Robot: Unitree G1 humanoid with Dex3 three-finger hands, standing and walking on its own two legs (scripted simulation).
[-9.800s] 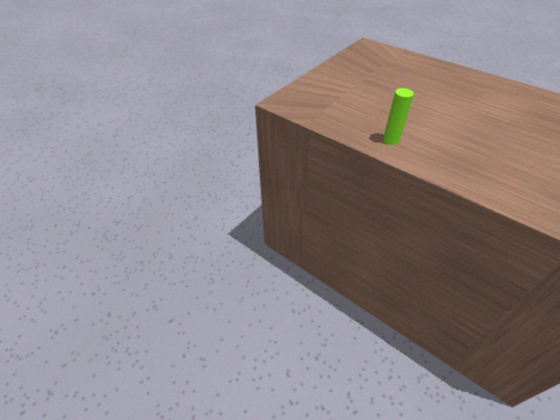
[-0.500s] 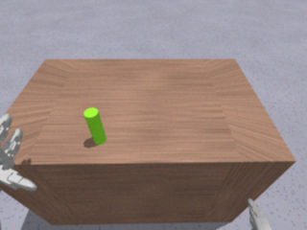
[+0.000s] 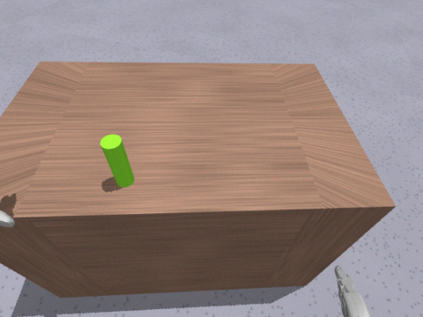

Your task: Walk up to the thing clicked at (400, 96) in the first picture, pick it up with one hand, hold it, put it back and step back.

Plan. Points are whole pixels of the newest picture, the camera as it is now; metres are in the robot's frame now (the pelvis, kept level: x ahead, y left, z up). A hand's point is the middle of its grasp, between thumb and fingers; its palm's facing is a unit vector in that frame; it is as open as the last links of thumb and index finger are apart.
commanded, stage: go down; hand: left
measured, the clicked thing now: (118, 162) +0.47 +0.20 +0.01
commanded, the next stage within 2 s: approach in 1.70 s
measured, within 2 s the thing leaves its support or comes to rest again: neither
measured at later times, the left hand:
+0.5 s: hand out of the picture +0.37 +0.37 +0.11, palm faces +0.14 -0.99 +0.01, open 17.6 cm
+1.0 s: hand out of the picture +0.40 +0.38 +0.12, palm faces +0.17 -0.99 +0.01, open 17.6 cm
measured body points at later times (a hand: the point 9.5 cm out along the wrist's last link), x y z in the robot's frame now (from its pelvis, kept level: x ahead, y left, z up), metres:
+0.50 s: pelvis +0.02 +0.01 -0.01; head +0.06 +0.03 +0.44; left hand +0.36 +0.42 +0.12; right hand +0.17 -0.24 -0.08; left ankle +0.02 +0.13 -0.73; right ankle -0.02 -0.14 -0.73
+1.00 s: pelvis +0.01 +0.01 -0.02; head +0.07 +0.04 +0.42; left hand +0.38 +0.43 +0.12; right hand +0.16 -0.25 -0.09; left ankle +0.02 +0.12 -0.73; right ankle -0.02 -0.14 -0.73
